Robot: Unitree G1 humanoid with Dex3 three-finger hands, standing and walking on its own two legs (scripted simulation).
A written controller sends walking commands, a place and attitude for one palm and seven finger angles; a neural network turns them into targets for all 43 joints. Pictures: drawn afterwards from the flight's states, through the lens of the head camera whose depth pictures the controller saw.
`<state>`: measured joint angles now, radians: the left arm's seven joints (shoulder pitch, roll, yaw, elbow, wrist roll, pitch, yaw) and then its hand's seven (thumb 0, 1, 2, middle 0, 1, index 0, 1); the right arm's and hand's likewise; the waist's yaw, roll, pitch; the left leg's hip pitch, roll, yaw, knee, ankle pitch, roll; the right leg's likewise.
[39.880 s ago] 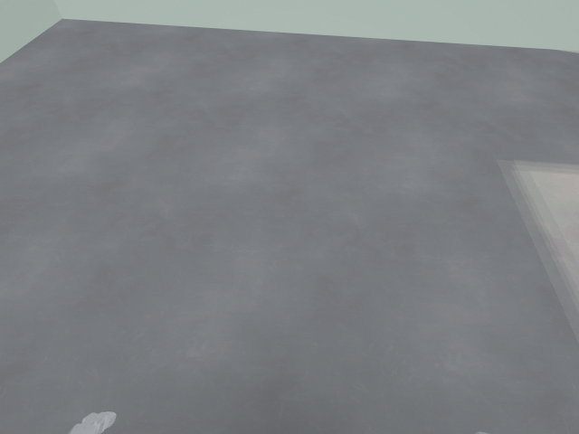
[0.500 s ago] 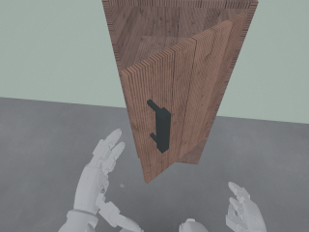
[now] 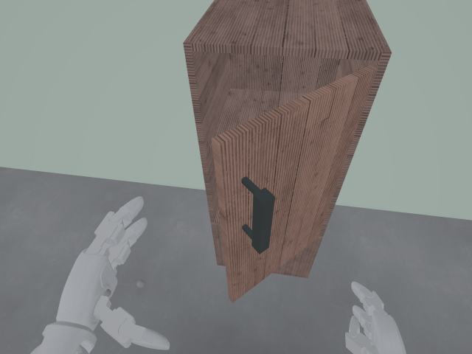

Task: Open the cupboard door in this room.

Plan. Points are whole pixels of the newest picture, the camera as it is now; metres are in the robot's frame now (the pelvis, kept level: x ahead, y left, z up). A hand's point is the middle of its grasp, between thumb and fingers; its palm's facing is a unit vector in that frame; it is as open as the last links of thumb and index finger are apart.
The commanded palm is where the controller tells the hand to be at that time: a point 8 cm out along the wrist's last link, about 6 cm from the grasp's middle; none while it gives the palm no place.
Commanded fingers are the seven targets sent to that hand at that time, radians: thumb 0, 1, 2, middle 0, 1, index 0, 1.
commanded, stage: draw the hand back to the body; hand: left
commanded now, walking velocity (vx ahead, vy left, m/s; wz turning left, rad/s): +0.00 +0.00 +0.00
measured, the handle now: (254, 215) +0.35 +0.00 +0.06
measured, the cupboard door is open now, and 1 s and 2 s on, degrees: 46 46 46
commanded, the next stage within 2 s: step back with the hand held close in 1.02 s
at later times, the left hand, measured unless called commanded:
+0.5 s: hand (50, 242) +0.20 +0.24 +0.18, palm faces +0.36 -0.85 -0.40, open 10.8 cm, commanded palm +0.15 +0.29 +0.20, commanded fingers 0.00 0.69 0.81 -0.19 -0.30 -0.19 -0.30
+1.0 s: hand (32, 236) +0.20 +0.25 +0.20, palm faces +0.44 -0.80 -0.40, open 7.5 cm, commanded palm +0.15 +0.29 +0.22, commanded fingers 0.00 0.90 0.90 -0.20 -0.30 -0.20 -0.30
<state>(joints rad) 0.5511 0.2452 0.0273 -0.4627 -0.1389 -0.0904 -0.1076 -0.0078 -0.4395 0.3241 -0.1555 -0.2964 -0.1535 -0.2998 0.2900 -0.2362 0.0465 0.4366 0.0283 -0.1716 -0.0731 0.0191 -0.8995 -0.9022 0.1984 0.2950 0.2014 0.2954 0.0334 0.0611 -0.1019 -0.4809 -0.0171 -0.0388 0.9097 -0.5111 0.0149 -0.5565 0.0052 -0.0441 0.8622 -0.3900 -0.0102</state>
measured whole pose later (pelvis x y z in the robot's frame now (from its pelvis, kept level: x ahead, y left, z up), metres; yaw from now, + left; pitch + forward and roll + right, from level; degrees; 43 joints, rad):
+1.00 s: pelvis +0.01 +0.00 +0.05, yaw -1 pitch -5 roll -1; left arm 0.47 0.33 0.33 -0.39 -0.04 -0.10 0.11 0.02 0.88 0.89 -0.21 -0.30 -0.21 -0.30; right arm 0.20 -0.22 0.01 0.65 0.00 -0.14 -0.08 0.02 -0.90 -0.90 0.20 0.29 0.20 0.30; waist 0.07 0.06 0.03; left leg -0.05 0.00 -0.01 0.43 -0.30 0.01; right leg -0.13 0.02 -0.02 0.40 -0.18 -0.02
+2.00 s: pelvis -0.09 +0.02 +0.02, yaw -1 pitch -2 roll -1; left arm 0.48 0.38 0.48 -0.50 0.03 -0.26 0.16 0.02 0.88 0.90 -0.21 -0.30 -0.21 -0.30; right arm 0.25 -0.20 0.00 0.57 0.00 -0.11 -0.07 0.02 -0.90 -0.90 0.20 0.30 0.20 0.30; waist 0.00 -0.02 0.05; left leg -0.41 -0.03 0.02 0.72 -0.28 0.05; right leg -0.43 0.03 0.07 0.65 -0.19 0.03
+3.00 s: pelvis -0.32 -0.01 +0.04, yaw -6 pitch +0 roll +1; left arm 0.61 0.44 0.43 -0.53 -0.03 -0.17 0.15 0.02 0.88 0.89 -0.22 -0.30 -0.21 -0.30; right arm 0.24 -0.20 0.00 0.65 -0.02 -0.11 -0.08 0.02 -0.90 -0.90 0.20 0.29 0.20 0.30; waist 0.02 -0.05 -0.03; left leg -0.56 -0.03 0.00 0.92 -0.28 -0.03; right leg -0.25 0.02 -0.04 0.51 -0.25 -0.06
